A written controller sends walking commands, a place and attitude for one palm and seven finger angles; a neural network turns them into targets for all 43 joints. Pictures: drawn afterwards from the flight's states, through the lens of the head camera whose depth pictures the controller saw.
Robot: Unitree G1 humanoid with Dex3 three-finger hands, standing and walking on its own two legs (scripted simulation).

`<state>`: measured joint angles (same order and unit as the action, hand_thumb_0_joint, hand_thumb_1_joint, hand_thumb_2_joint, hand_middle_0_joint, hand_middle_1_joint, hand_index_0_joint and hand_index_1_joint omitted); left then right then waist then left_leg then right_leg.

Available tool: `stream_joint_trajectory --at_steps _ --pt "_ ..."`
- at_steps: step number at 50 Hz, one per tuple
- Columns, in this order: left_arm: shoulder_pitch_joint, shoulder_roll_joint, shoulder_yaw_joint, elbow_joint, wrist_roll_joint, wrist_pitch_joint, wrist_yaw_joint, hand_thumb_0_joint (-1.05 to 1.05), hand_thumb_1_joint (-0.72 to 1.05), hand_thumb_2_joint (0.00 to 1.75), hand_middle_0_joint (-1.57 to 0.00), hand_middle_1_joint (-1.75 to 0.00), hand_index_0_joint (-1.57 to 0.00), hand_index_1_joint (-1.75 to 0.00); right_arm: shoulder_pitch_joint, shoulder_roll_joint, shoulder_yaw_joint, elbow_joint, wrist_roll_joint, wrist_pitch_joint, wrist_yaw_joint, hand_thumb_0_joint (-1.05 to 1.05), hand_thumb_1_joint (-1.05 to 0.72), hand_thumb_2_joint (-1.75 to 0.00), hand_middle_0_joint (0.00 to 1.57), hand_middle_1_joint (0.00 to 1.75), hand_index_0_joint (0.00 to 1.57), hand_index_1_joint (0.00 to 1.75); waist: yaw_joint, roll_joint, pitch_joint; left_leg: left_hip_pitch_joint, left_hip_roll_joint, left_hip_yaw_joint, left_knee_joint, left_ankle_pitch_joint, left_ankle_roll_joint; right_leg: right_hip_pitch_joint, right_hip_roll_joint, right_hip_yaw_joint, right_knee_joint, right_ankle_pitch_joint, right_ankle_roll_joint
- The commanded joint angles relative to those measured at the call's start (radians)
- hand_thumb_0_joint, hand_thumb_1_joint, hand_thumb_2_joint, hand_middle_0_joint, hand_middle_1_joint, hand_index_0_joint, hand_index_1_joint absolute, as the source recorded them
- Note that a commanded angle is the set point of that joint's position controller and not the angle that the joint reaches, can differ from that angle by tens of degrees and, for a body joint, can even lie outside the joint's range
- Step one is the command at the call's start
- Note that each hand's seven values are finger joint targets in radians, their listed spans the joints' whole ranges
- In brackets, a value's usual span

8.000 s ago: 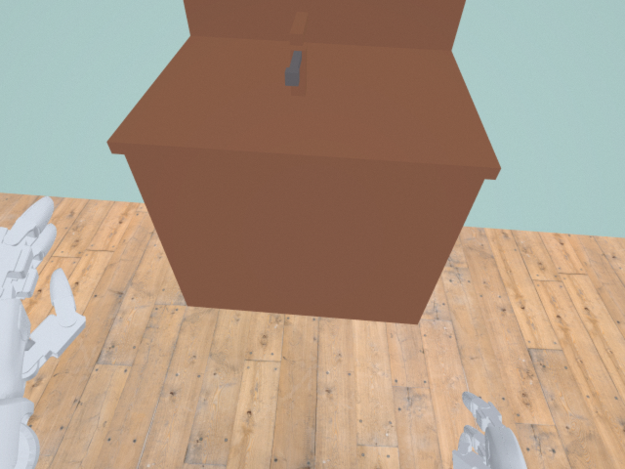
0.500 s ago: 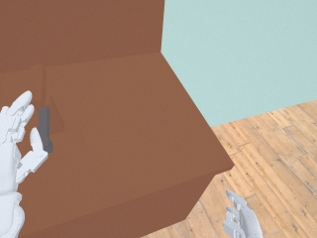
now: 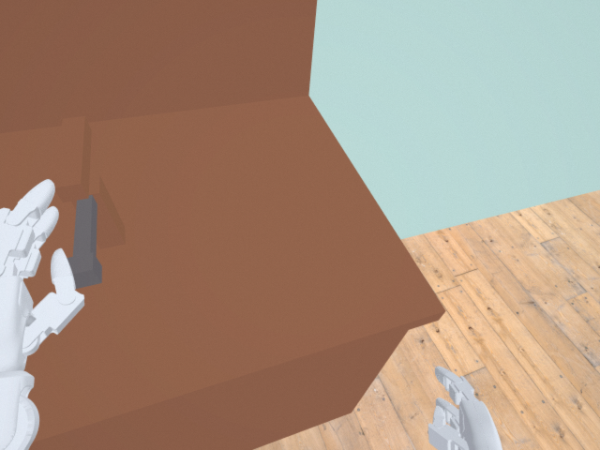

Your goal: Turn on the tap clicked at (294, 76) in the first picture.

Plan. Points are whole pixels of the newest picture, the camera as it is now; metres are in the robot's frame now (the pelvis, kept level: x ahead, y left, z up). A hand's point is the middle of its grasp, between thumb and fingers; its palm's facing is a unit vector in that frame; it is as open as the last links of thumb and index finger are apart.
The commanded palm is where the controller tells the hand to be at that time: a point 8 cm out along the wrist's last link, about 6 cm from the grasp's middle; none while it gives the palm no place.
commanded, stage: look again from close up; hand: left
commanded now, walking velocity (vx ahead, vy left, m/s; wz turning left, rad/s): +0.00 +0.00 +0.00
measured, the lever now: (84, 270) +0.27 +0.28 +0.11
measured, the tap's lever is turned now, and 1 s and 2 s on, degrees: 0 0 0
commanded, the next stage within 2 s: shuffle to correct the standing spot in 0.20 s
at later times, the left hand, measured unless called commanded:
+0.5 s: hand (87, 301) +0.21 +0.23 +0.16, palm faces +0.37 -0.86 -0.35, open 7.4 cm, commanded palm +0.15 +0.27 +0.17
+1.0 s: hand (80, 383) +0.14 +0.20 +0.17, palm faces +0.36 -0.83 -0.42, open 7.4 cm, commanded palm +0.08 +0.24 +0.17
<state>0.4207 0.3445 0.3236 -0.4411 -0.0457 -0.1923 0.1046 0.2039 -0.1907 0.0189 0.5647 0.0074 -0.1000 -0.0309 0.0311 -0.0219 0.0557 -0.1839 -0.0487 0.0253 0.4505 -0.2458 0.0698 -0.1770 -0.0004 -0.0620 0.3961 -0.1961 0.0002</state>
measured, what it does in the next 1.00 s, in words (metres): lifts its left foot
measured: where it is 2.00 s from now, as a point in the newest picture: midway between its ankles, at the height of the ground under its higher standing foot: outside the picture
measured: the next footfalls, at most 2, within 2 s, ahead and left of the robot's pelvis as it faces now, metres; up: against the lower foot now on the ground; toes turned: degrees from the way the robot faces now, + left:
left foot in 1.06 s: -0.11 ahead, +0.05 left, +0.00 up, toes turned +0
right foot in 1.32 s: -0.11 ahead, -0.16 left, +0.00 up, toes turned +0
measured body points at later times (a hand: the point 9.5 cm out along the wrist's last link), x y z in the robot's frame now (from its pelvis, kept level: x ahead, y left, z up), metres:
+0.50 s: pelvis -0.01 -0.01 +0.00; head +0.02 +0.01 +0.45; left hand +0.18 +0.27 +0.18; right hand +0.17 -0.24 -0.07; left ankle +0.00 +0.07 -0.74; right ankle +0.01 -0.12 -0.74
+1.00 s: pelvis -0.08 -0.04 -0.01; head -0.02 -0.01 +0.44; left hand +0.11 +0.24 +0.19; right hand +0.09 -0.28 -0.09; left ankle -0.11 +0.07 -0.72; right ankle +0.01 -0.12 -0.74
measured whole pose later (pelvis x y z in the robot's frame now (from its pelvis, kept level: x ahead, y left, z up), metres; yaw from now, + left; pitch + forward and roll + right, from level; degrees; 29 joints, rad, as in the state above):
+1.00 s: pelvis -0.08 -0.04 -0.01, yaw +1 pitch +4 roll +2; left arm 0.51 0.40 0.41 -0.60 -0.05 -0.29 0.12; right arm 0.19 -0.18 -0.02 0.62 -0.02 -0.12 -0.06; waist 0.00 -0.10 0.05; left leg -0.36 -0.03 0.01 0.72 -0.46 0.00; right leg -0.42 -0.01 -0.09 0.44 -0.09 -0.07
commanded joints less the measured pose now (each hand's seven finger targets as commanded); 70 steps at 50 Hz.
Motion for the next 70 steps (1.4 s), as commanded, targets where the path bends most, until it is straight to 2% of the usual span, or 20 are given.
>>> stream_joint_trajectory --at_steps 1,16,20,30,34,38,41,43,45,49,51,52,54,55,57,60,65,68,69,70 --pt "-0.102 0.180 0.116 -0.276 0.001 -0.085 0.028 0.00 0.90 0.90 -0.20 -0.30 -0.20 -0.30 -0.096 -0.133 -0.046 -0.154 -0.004 -0.067 -0.014 0.00 -0.90 -0.90 0.20 0.30 0.20 0.30 -0.007 0.098 -0.146 -0.089 0.123 -0.131 -0.133 0.086 -0.062 0.139 -0.058 0.077 -0.023 0.105 -0.025" --pt "-0.093 0.153 0.090 -0.205 -0.004 -0.073 0.022 0.00 0.90 0.90 -0.20 -0.30 -0.20 -0.30 -0.093 -0.143 -0.048 -0.140 0.000 -0.065 -0.016 0.00 -0.90 -0.90 0.20 0.30 0.20 0.30 -0.016 0.046 -0.110 -0.070 0.115 -0.126 -0.133 0.063 -0.053 0.070 -0.059 0.095 -0.080 0.048 -0.023" --pt "-0.117 0.218 0.146 -0.291 -0.003 -0.084 0.034 0.00 0.90 0.90 -0.20 -0.30 -0.20 -0.30 -0.111 -0.134 -0.049 -0.152 0.006 -0.077 -0.022 0.00 -0.90 -0.90 0.20 0.30 0.20 0.30 -0.006 0.110 -0.119 -0.084 0.137 -0.133 -0.130 0.154 -0.064 0.102 -0.049 0.093 -0.021 0.156 -0.019" --pt "0.034 0.199 0.182 -0.287 -0.023 -0.112 0.018 0.00 0.90 0.90 -0.20 -0.30 -0.20 -0.30 -0.094 -0.121 -0.062 -0.162 -0.002 -0.071 -0.008 0.00 -0.90 -0.90 0.20 0.30 0.20 0.30 0.002 0.111 -0.188 -0.095 0.219 -0.142 -0.042 0.419 -0.061 0.080 -0.053 0.080 0.088 0.247 -0.036" --pt "0.031 0.207 0.193 -0.328 -0.030 -0.138 0.003 0.00 0.90 0.90 -0.20 -0.30 -0.20 -0.30 -0.071 -0.127 -0.073 -0.166 -0.011 -0.078 -0.011 0.00 -0.90 -0.90 0.20 0.30 0.20 0.30 0.001 0.111 -0.202 -0.154 0.255 -0.165 -0.010 0.387 -0.039 0.072 -0.065 0.088 0.129 0.203 -0.049" --pt "0.010 0.227 0.220 -0.345 -0.033 -0.157 0.004 0.00 0.90 0.90 -0.20 -0.30 -0.20 -0.30 -0.067 -0.124 -0.083 -0.148 -0.012 -0.094 -0.022 0.00 -0.90 -0.90 0.20 0.30 0.20 0.30 -0.008 0.058 -0.201 -0.203 0.188 -0.129 0.080 0.147 -0.033 0.025 -0.116 0.161 0.070 0.264 -0.069" --pt "0.007 0.203 0.183 -0.328 -0.033 -0.155 0.020 0.00 0.90 0.90 -0.20 -0.30 -0.20 -0.30 -0.025 -0.104 -0.086 -0.109 -0.011 -0.084 -0.014 0.00 -0.90 -0.90 0.20 0.30 0.20 0.30 -0.031 -0.139 -0.217 -0.090 0.017 -0.036 0.378 -0.133 -0.073 -0.187 -0.321 0.339 -0.181 0.049 -0.157" --pt "0.009 0.233 0.219 -0.337 -0.023 -0.143 0.037 0.00 0.90 0.90 -0.20 -0.30 -0.20 -0.30 -0.066 -0.098 -0.096 -0.101 -0.015 -0.090 -0.024 0.00 -0.90 -0.90 0.20 0.30 0.20 0.30 -0.007 -0.143 -0.197 -0.182 0.007 -0.068 0.572 -0.253 -0.076 -0.164 -0.386 0.359 -0.233 -0.037 -0.209" --pt "0.059 0.230 0.228 -0.321 -0.017 -0.125 0.047 0.00 0.90 0.90 -0.20 -0.30 -0.20 -0.30 -0.116 -0.083 -0.070 -0.094 -0.017 -0.091 -0.024 0.00 -0.90 -0.90 0.20 0.30 0.20 0.30 -0.005 -0.097 -0.190 -0.209 0.041 -0.087 0.482 -0.268 -0.077 -0.138 -0.368 0.328 -0.166 0.101 -0.227" --pt "0.120 0.214 0.211 -0.317 -0.009 -0.145 0.047 0.00 0.90 0.90 -0.20 -0.30 -0.20 -0.30 -0.046 -0.078 -0.061 -0.070 -0.040 -0.080 -0.040 0.00 -0.90 -0.90 0.20 0.30 0.20 0.30 -0.021 -0.055 -0.252 -0.139 0.016 0.029 0.077 -0.149 -0.072 -0.006 -0.239 0.174 -0.064 0.209 -0.141" --pt "0.078 0.202 0.180 -0.362 -0.017 -0.165 0.046 0.00 0.90 0.90 -0.20 -0.30 -0.20 -0.30 -0.031 -0.089 -0.064 -0.070 -0.032 -0.081 -0.044 0.00 -0.90 -0.90 0.20 0.30 0.20 0.30 -0.033 0.022 -0.261 -0.040 0.062 0.018 -0.087 0.074 -0.061 -0.004 -0.180 0.121 0.028 0.205 -0.094" --pt "0.028 0.234 0.194 -0.398 -0.017 -0.186 0.042 0.00 0.90 0.90 -0.20 -0.30 -0.20 -0.30 -0.013 -0.110 -0.080 -0.078 -0.029 -0.095 -0.047 0.00 -0.90 -0.90 0.20 0.30 0.20 0.30 -0.033 0.067 -0.244 -0.033 0.145 -0.051 -0.145 0.172 -0.038 -0.003 -0.124 0.090 0.124 0.246 -0.066" --pt "-0.013 0.261 0.224 -0.425 -0.019 -0.205 0.030 0.00 0.90 0.90 -0.20 -0.30 -0.20 -0.30 -0.012 -0.116 -0.104 -0.075 -0.026 -0.129 -0.040 0.00 -0.90 -0.90 0.20 0.30 0.20 0.30 -0.032 0.219 -0.194 0.072 0.412 -0.209 -0.153 0.666 0.061 -0.240 0.000 0.044 0.480 -0.139 -0.006" --pt "0.026 0.275 0.254 -0.403 -0.007 -0.186 0.026 0.00 0.90 0.90 -0.20 -0.30 -0.20 -0.30 -0.051 -0.098 -0.094 -0.070 -0.044 -0.143 -0.038 0.00 -0.90 -0.90 0.20 0.30 0.20 0.30 -0.022 0.292 -0.188 0.070 0.470 -0.265 -0.108 0.766 0.107 -0.346 0.013 0.099 0.680 -0.284 0.004" --pt "0.020 0.212 0.222 -0.400 -0.004 -0.156 0.016 0.00 0.90 0.90 -0.20 -0.30 -0.20 -0.30 -0.046 -0.109 -0.104 -0.079 -0.045 -0.132 -0.022 0.00 -0.90 -0.90 0.20 0.30 0.20 0.30 -0.021 0.209 -0.122 0.038 0.402 -0.191 -0.061 0.686 0.092 -0.361 0.000 0.125 0.719 -0.240 -0.003" --pt "0.073 0.159 0.183 -0.376 -0.006 -0.102 0.014 0.00 0.90 0.90 -0.20 -0.30 -0.20 -0.30 -0.035 -0.135 -0.120 -0.113 -0.002 -0.111 0.014 0.00 -0.90 -0.90 0.20 0.30 0.20 0.30 -0.011 0.232 -0.149 0.135 0.308 -0.068 0.010 0.531 0.026 -0.287 -0.010 0.045 0.413 -0.216 -0.019" --pt "-0.040 0.220 0.182 -0.266 0.012 -0.058 0.014 0.00 0.90 0.90 -0.20 -0.30 -0.20 -0.30 -0.038 -0.131 -0.081 -0.126 0.016 -0.070 0.014 0.00 -0.90 -0.90 0.20 0.30 0.20 0.30 -0.048 0.124 -0.105 -0.131 0.201 -0.102 0.083 -0.061 -0.003 0.064 -0.022 -0.006 -0.034 0.021 -0.004" --pt "-0.059 0.238 0.205 -0.196 0.002 -0.056 0.028 0.00 0.90 0.90 -0.20 -0.30 -0.20 -0.30 -0.029 -0.106 -0.067 -0.109 0.017 -0.057 0.010 0.00 -0.90 -0.90 0.20 0.30 0.20 0.30 -0.062 -0.076 -0.100 -0.184 0.060 -0.005 0.297 -0.190 -0.045 0.013 -0.196 0.147 -0.097 0.039 -0.089" --pt "-0.011 0.200 0.178 -0.194 -0.016 -0.034 0.021 0.00 0.90 0.90 -0.20 -0.30 -0.20 -0.30 -0.023 -0.123 -0.100 -0.119 0.027 -0.057 0.005 0.00 -0.90 -0.90 0.20 0.30 0.20 0.30 -0.048 -0.269 -0.094 -0.177 0.023 -0.012 0.357 -0.154 -0.058 -0.038 -0.248 0.295 -0.131 -0.065 -0.139" --pt "0.021 0.211 0.184 -0.234 -0.021 -0.025 0.025 0.00 0.90 0.90 -0.20 -0.30 -0.20 -0.30 -0.040 -0.138 -0.104 -0.126 0.035 -0.050 0.005 0.00 -0.90 -0.90 0.20 0.30 0.20 0.30 -0.040 -0.227 -0.075 -0.148 0.036 -0.029 0.360 -0.121 -0.056 -0.099 -0.275 0.323 -0.150 -0.130 -0.170"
